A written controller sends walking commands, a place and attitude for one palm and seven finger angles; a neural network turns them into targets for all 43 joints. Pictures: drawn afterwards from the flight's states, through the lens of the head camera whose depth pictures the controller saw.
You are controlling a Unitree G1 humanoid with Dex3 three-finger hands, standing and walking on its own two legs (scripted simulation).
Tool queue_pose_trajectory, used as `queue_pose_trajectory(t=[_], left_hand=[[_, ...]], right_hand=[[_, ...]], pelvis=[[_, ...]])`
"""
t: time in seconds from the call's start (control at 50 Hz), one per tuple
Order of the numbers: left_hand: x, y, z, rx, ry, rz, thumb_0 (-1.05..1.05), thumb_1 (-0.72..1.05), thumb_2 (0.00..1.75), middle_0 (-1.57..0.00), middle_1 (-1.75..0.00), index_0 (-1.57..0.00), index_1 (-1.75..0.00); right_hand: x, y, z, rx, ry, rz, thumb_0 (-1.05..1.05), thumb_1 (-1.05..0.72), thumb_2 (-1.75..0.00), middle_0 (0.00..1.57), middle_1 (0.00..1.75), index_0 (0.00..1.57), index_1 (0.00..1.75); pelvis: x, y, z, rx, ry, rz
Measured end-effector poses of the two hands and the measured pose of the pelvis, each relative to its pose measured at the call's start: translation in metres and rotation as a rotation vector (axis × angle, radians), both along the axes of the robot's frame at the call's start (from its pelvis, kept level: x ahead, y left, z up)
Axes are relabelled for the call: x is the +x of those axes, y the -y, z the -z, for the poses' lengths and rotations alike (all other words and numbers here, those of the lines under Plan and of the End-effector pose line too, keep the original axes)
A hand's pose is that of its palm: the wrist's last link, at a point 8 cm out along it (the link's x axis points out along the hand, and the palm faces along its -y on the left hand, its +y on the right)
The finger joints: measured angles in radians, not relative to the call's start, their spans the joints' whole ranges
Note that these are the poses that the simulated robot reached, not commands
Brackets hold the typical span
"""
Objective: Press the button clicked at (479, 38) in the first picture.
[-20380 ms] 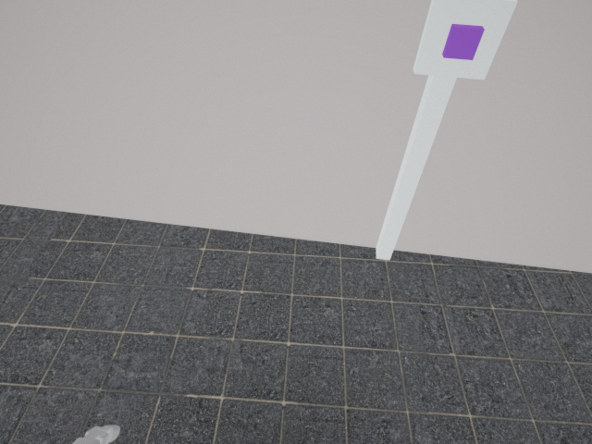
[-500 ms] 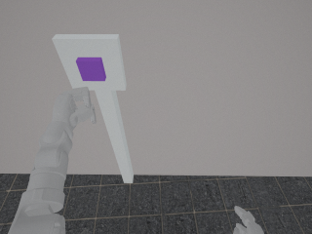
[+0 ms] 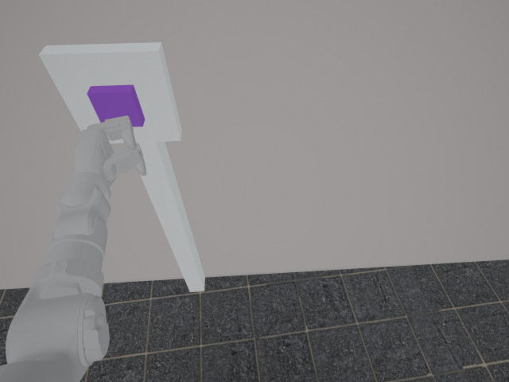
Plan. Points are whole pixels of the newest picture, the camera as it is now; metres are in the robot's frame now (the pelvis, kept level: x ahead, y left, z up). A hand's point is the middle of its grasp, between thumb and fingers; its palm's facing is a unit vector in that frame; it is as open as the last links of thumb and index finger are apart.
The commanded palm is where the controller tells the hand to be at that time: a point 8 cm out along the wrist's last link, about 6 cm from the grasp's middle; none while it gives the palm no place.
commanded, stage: aim a knuckle at the button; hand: left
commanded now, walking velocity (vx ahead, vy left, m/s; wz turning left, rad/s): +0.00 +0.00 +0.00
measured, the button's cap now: (118, 105) +0.53 +0.23 +0.16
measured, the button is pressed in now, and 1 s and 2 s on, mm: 0 0 9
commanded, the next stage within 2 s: press the button with the knuckle in 0.70 s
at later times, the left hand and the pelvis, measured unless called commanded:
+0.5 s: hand (134, 163) +0.42 +0.19 +0.13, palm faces +0.05 -1.00 +0.01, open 3.1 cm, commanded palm +0.39 +0.24 +0.13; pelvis +0.00 +0.01 +0.00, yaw +1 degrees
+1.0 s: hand (134, 156) +0.43 +0.19 +0.13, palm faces +0.07 -1.00 -0.01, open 3.1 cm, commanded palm +0.41 +0.24 +0.13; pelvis -0.01 +0.00 +0.00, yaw +1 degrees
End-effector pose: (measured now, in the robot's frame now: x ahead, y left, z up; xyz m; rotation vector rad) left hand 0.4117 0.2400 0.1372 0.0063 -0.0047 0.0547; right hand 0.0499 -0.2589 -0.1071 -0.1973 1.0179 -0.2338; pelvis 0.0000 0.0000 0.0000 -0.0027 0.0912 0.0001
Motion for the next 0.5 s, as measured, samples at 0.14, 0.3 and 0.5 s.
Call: queue_pose_trajectory(t=[0.14, 0.3, 0.5], left_hand=[[-0.003, -0.005, 0.011, 0.014, -0.009, -0.023, 0.02, 0.9, 0.9, -1.29, -1.5, -1.3, -1.5], [-0.007, -0.017, -0.003, 0.004, 0.029, -0.02, 0.02, 0.9, 0.9, -1.3, -1.5, -1.31, -1.5], [-0.014, -0.003, 0.008, -0.016, 0.012, 0.008, 0.02, 0.9, 0.9, -1.3, -1.5, -1.3, -1.5]], right_hand=[[0.001, -0.002, -0.001, 0.004, 0.006, 0.007, 0.01, -0.91, -0.9, 0.2, 0.3, 0.2, 0.3], [0.021, -0.008, -0.006, 0.005, 0.053, -0.013, 0.01, -0.91, -0.9, 0.2, 0.3, 0.2, 0.3], [0.045, -0.017, -0.009, 0.007, 0.099, -0.066, 0.01, -0.91, -0.9, 0.2, 0.3, 0.2, 0.3]], pelvis=[[0.0, -0.001, 0.001, -0.001, -0.007, 0.01], [0.002, -0.003, 0.0, -0.006, 0.002, 0.002], [0.0, -0.008, 0.001, -0.007, 0.001, -0.01]])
